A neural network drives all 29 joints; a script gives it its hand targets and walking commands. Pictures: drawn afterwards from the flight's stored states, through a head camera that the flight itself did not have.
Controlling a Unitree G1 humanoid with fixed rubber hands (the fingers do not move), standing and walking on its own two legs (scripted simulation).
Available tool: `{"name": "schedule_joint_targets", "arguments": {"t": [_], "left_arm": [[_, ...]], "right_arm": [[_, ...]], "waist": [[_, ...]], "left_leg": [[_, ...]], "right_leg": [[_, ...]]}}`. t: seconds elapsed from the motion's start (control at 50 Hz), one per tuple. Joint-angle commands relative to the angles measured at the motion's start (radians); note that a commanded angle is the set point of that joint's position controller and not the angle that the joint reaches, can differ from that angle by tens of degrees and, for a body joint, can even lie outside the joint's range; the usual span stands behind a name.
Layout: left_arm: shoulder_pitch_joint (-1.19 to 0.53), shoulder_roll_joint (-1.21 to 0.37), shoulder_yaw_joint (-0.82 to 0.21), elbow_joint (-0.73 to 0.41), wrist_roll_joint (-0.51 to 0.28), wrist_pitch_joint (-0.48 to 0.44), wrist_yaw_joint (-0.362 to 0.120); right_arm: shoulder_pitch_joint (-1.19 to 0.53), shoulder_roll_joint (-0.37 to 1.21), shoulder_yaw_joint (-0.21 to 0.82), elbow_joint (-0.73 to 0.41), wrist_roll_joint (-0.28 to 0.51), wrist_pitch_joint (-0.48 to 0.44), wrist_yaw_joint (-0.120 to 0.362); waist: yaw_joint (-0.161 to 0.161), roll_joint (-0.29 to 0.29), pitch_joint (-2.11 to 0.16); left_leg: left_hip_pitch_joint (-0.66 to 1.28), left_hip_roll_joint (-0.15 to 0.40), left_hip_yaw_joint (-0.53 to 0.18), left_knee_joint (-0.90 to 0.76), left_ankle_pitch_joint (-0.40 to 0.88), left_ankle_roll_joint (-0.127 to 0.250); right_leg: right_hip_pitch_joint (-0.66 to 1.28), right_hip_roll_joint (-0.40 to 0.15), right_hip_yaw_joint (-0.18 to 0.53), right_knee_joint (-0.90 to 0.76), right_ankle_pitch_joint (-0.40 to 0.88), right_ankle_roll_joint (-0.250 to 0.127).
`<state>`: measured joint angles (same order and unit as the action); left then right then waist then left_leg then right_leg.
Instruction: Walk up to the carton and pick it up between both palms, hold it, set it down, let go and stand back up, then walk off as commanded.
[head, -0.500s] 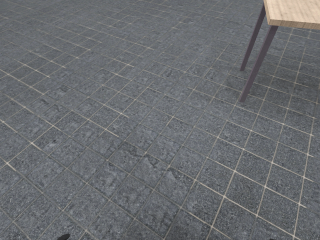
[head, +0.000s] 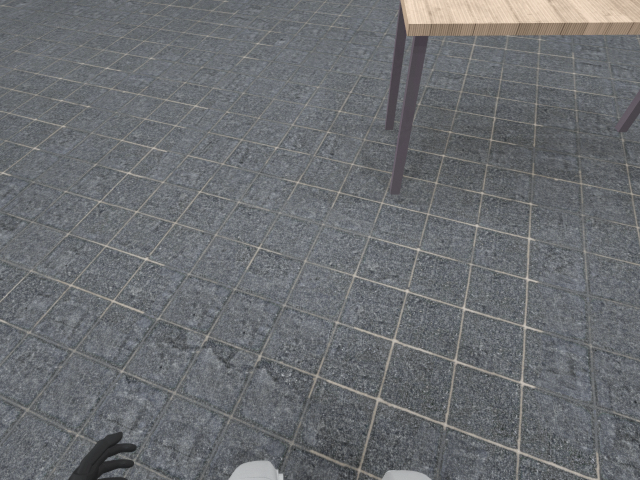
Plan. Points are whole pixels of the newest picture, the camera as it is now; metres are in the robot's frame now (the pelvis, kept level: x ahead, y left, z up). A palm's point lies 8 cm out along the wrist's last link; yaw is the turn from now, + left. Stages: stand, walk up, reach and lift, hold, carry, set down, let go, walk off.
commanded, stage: walk up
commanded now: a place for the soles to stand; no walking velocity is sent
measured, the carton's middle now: out of the picture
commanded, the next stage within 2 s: none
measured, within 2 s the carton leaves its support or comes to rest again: neither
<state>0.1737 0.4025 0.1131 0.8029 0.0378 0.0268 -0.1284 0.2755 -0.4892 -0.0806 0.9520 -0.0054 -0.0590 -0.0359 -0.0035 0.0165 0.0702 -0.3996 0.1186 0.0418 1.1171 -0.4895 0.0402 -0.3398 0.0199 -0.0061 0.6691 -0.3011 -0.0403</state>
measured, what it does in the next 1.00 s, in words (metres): walks ahead: left foot, then right foot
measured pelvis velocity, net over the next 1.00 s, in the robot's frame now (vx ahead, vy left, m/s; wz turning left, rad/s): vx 0.32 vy -0.27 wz -0.13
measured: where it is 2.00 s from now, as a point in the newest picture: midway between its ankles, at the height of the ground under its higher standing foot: (526, 351)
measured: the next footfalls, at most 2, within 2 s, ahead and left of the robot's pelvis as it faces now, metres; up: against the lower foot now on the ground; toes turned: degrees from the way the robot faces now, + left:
left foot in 0.18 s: +0.21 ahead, +0.06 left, +0.00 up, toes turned +6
right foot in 0.60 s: +0.31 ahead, -0.33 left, +0.00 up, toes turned -12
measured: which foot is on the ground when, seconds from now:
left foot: up 0.00-0.16, down 0.18-0.62, up 0.64-0.94, down 0.96-1.00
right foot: down 0.00-0.22, up 0.24-0.58, down 0.60-0.98, up 1.00-1.00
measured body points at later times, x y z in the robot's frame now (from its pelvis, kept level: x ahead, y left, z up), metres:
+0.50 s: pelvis +0.16 -0.10 +0.00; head +0.18 -0.08 +0.45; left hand +0.33 +0.21 -0.11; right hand +0.15 -0.46 -0.07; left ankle +0.17 +0.06 -0.72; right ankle +0.23 -0.29 -0.69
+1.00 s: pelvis +0.32 -0.27 -0.01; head +0.35 -0.24 +0.43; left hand +0.41 +0.05 -0.13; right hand +0.36 -0.61 -0.10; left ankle +0.43 -0.18 -0.72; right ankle +0.28 -0.33 -0.71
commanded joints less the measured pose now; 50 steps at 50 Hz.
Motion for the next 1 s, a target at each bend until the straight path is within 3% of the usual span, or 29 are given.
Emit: {"name": "schedule_joint_targets", "arguments": {"t": [0.0, 0.1, 0.14, 0.16, 0.18, 0.2, 0.22, 0.24, 0.26, 0.3, 0.4, 0.46, 0.54, 0.56, 0.58, 0.6, 0.62, 0.64, 0.66, 0.68, 0.7, 0.74, 0.84, 0.88, 0.9, 0.92, 0.94, 0.96, 0.98], "left_arm": [[0.021, 0.265, 0.073, -0.1, 0.002, -0.029, 0.033], [0.022, 0.25, 0.047, -0.156, 0.008, -0.029, 0.021], [-0.054, 0.237, 0.036, -0.182, 0.01, -0.023, 0.017], [-0.064, 0.207, 0.022, -0.192, 0.004, -0.023, 0.016], [-0.058, 0.159, 0.003, -0.204, 0.0, -0.029, 0.022], [0.009, 0.127, -0.001, -0.197, 0.001, -0.027, 0.028], [0.076, 0.275, 0.033, -0.155, 0.018, -0.007, 0.031], [0.128, 0.314, 0.041, -0.131, 0.02, -0.004, 0.03], [0.079, 0.294, 0.039, -0.125, 0.026, -0.012, 0.03], [0.033, 0.252, 0.046, -0.108, 0.018, -0.02, 0.031], [0.024, 0.226, 0.046, -0.103, 0.007, -0.009, 0.0], [-0.052, 0.214, 0.05, -0.126, 0.003, -0.011, -0.017], [0.047, 0.214, 0.068, -0.067, -0.002, -0.014, -0.021], [0.11, 0.227, 0.074, -0.034, 0.0, -0.017, -0.014], [0.199, 0.274, 0.093, -0.003, 0.005, -0.025, 0.001], [0.292, 0.346, 0.113, 0.007, 0.015, -0.031, 0.019], [0.257, 0.415, 0.124, -0.027, 0.011, -0.037, 0.033], [0.186, 0.44, 0.125, -0.045, -0.01, -0.031, 0.033], [0.115, 0.426, 0.124, -0.072, -0.016, -0.027, 0.037], [0.071, 0.361, 0.105, -0.092, -0.017, -0.031, 0.044], [0.049, 0.327, 0.088, -0.1, -0.013, -0.038, 0.053], [0.064, 0.284, 0.066, -0.1, -0.006, -0.052, 0.061], [0.086, 0.259, 0.049, -0.144, 0.008, -0.06, 0.059], [0.026, 0.262, 0.037, -0.166, 0.006, -0.05, 0.05], [-0.007, 0.255, 0.03, -0.182, 0.004, -0.047, 0.05], [0.007, 0.219, 0.012, -0.19, -0.008, -0.048, 0.046], [0.023, 0.195, 0.003, -0.195, -0.009, -0.05, 0.049], [0.078, 0.159, -0.008, -0.185, -0.005, -0.044, 0.055], [0.108, 0.274, 0.023, -0.156, 0.005, -0.016, 0.059]], "right_arm": [[0.071, -0.207, -0.046, -0.057, -0.003, -0.042, -0.004], [0.095, -0.173, -0.041, -0.051, -0.001, -0.059, -0.014], [0.188, -0.179, -0.057, -0.025, -0.004, -0.071, -0.02], [0.237, -0.214, -0.077, -0.012, -0.019, -0.074, -0.028], [0.31, -0.27, -0.099, -0.01, -0.037, -0.076, -0.039], [0.292, -0.357, -0.116, -0.05, -0.047, -0.08, -0.045], [0.169, -0.394, -0.123, -0.094, -0.016, -0.076, -0.043], [0.098, -0.355, -0.104, -0.101, 0.0, -0.076, -0.042], [0.119, -0.293, -0.092, -0.094, 0.0, -0.08, -0.04], [0.13, -0.241, -0.076, -0.091, -0.005, -0.083, -0.041], [0.046, -0.276, -0.071, -0.111, -0.016, -0.094, -0.026], [0.057, -0.303, -0.081, -0.119, -0.02, -0.097, -0.017], [-0.047, -0.318, -0.09, -0.127, -0.016, -0.086, -0.015], [-0.059, -0.295, -0.082, -0.126, -0.016, -0.08, -0.016], [-0.015, -0.236, -0.065, -0.114, -0.023, -0.07, -0.014], [0.025, -0.144, -0.036, -0.123, -0.018, -0.061, -0.013], [0.024, -0.116, -0.011, -0.155, 0.001, -0.056, -0.012], [0.0, -0.226, -0.042, -0.149, 0.008, -0.042, -0.026], [0.004, -0.252, -0.045, -0.124, 0.009, -0.043, -0.025], [0.002, -0.235, -0.042, -0.095, 0.019, -0.046, -0.02], [0.046, -0.217, -0.043, -0.071, 0.018, -0.045, -0.017], [0.098, -0.207, -0.039, -0.051, 0.017, -0.049, -0.014], [0.077, -0.166, -0.03, -0.057, 0.014, -0.064, -0.01], [0.131, -0.15, -0.034, -0.045, 0.015, -0.07, -0.013], [0.209, -0.156, -0.041, -0.026, 0.007, -0.071, -0.018], [0.265, -0.2, -0.065, -0.01, -0.004, -0.075, -0.028], [0.301, -0.266, -0.091, -0.012, -0.02, -0.074, -0.036], [0.296, -0.333, -0.106, -0.047, -0.028, -0.071, -0.046], [0.224, -0.357, -0.114, -0.085, -0.005, -0.064, -0.05]], "waist": [[0.032, -0.141, -0.026], [0.038, -0.156, -0.051], [-0.037, -0.117, -0.041], [-0.086, -0.047, -0.074], [-0.135, 0.149, -0.119], [-0.103, 0.276, -0.159], [-0.063, 0.112, -0.16], [-0.027, 0.09, -0.121], [-0.039, 0.002, -0.088], [-0.043, -0.008, -0.051], [-0.012, 0.135, 0.056], [-0.034, 0.162, 0.019], [0.053, 0.164, -0.055], [0.095, 0.093, -0.082], [0.14, -0.09, -0.166], [0.207, -0.354, -0.171], [0.169, -0.462, -0.125], [0.133, -0.362, -0.119], [0.113, -0.283, -0.089], [0.097, -0.194, -0.038], [0.064, -0.205, -0.015], [0.031, -0.211, -0.018], [0.046, -0.198, -0.039], [0.0, -0.162, -0.067], [-0.054, -0.121, -0.1], [-0.097, -0.004, -0.161], [-0.119, 0.13, -0.196], [-0.1, 0.267, -0.191], [-0.078, 0.088, -0.173]], "left_leg": [[-0.165, 0.024, -0.008, -0.123, 0.03, -0.009], [0.004, -0.045, 0.049, -0.353, 0.135, -0.018], [0.256, -0.05, 0.05, -0.516, 0.311, -0.003], [0.44, -0.056, 0.02, -0.515, 0.348, 0.007], [0.532, 0.065, -0.173, -0.65, 0.163, 0.034], [0.535, 0.349, -0.654, -0.895, -0.226, 0.116], [0.441, 0.42, -0.748, -0.938, -0.445, 0.184], [0.412, 0.422, -0.712, -0.902, -0.387, 0.218], [0.365, 0.347, -0.58, -0.867, -0.201, 0.181], [0.286, 0.283, -0.381, -0.864, 0.043, 0.155], [0.165, 0.227, -0.089, -0.819, 0.227, 0.16], [0.134, 0.221, -0.015, -0.789, 0.251, 0.168], [0.004, 0.213, 0.056, -0.716, 0.167, 0.129], [-0.034, 0.194, 0.1, -0.594, 0.176, 0.108], [-0.072, 0.122, 0.144, -0.326, 0.209, 0.084], [-0.235, 0.026, 0.157, -0.018, 0.124, 0.047], [-0.444, -0.089, 0.117, 0.102, -0.116, 0.001], [-0.405, -0.04, 0.001, 0.15, -0.106, 0.009], [-0.376, 0.014, -0.017, 0.161, -0.076, 0.024], [-0.346, 0.027, -0.025, 0.144, -0.022, 0.02], [-0.339, 0.03, -0.029, 0.1, 0.028, 0.006], [-0.267, 0.043, -0.026, -0.004, 0.047, -0.004], [-0.133, -0.008, 0.038, -0.286, 0.094, -0.024], [0.064, -0.048, 0.072, -0.404, 0.202, -0.016], [0.206, -0.081, 0.097, -0.486, 0.317, -0.006], [0.408, -0.072, 0.054, -0.539, 0.392, -0.006], [0.523, 0.047, -0.129, -0.642, 0.251, 0.048], [0.576, 0.309, -0.576, -0.8, 0.019, 0.132], [0.465, 0.394, -0.706, -0.871, -0.293, 0.203]], "right_leg": [[0.107, -0.219, 0.324, -0.337, -0.082, -0.208], [0.02, -0.242, 0.323, -0.337, 0.014, -0.246], [-0.176, -0.168, 0.235, -0.247, -0.097, -0.184], [-0.315, -0.122, 0.198, -0.152, -0.091, -0.134], [-0.392, -0.039, 0.107, 0.079, -0.061, -0.084], [-0.477, 0.074, 0.072, 0.383, -0.203, -0.002], [-0.418, 0.0, 0.147, 0.482, -0.206, 0.012], [-0.412, -0.041, 0.166, 0.538, -0.189, 0.007], [-0.367, -0.058, 0.175, 0.521, -0.152, 0.018], [-0.328, -0.081, 0.172, 0.486, -0.099, 0.03], [-0.291, -0.136, 0.103, 0.296, -0.054, 0.052], [-0.216, -0.146, 0.051, 0.146, -0.075, 0.061], [0.051, -0.1, -0.073, 0.065, 0.057, 0.024], [0.141, -0.079, -0.086, 0.01, 0.095, 0.022], [0.304, -0.042, -0.076, -0.027, 0.008, 0.012], [0.409, -0.102, 0.094, -0.195, -0.196, -0.022], [0.377, -0.311, 0.553, -0.407, -0.29, -0.098], [0.332, -0.376, 0.657, -0.453, -0.341, -0.187], [0.239, -0.395, 0.626, -0.449, -0.389, -0.224], [0.177, -0.343, 0.503, -0.419, -0.314, -0.211], [0.166, -0.298, 0.405, -0.357, -0.144, -0.172], [0.134, -0.278, 0.312, -0.288, 0.112, -0.182], [0.102, -0.293, 0.227, -0.261, 0.338, -0.231], [0.006, -0.26, 0.153, -0.216, 0.321, -0.211], [-0.05, -0.22, 0.114, -0.143, 0.315, -0.184], [-0.15, -0.181, 0.087, -0.021, 0.278, -0.13], [-0.266, -0.089, -0.018, 0.201, 0.183, -0.065], [-0.442, -0.001, -0.019, 0.4, -0.179, 0.007], [-0.415, -0.055, 0.083, 0.509, -0.203, 0.019]]}}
